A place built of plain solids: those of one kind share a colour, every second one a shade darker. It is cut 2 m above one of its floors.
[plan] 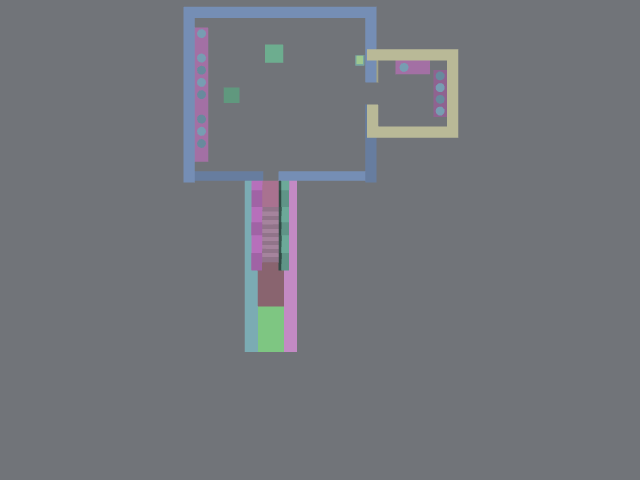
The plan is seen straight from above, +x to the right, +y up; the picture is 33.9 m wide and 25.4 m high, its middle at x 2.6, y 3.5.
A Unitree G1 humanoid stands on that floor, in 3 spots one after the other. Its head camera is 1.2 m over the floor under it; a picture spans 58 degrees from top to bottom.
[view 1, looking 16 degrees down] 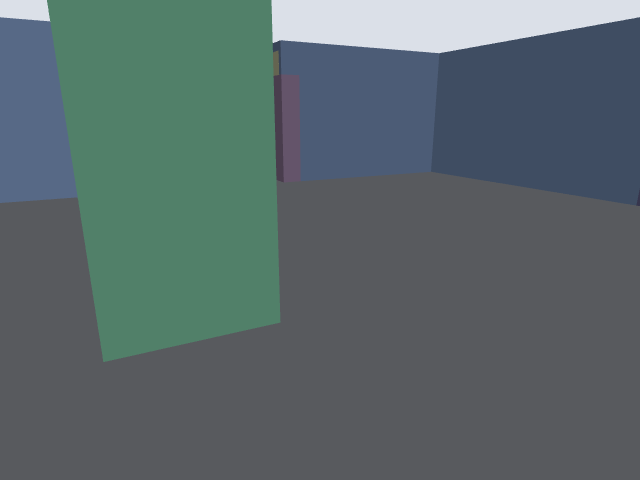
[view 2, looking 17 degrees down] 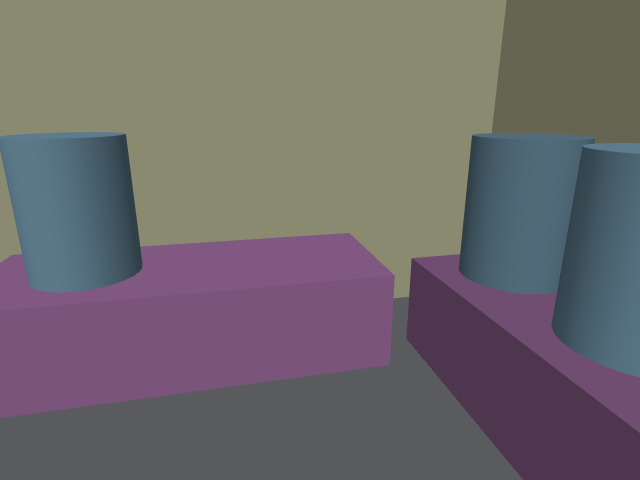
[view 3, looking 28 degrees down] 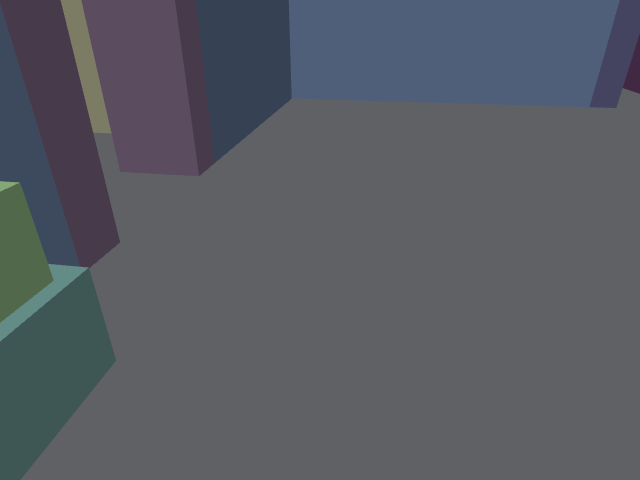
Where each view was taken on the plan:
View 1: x -2.53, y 13.75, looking -27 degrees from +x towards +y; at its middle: ground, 4.35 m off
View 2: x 7.67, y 10.56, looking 77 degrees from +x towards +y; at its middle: bench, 2.50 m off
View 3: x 3.49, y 13.85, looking -81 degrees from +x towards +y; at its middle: ground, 2.56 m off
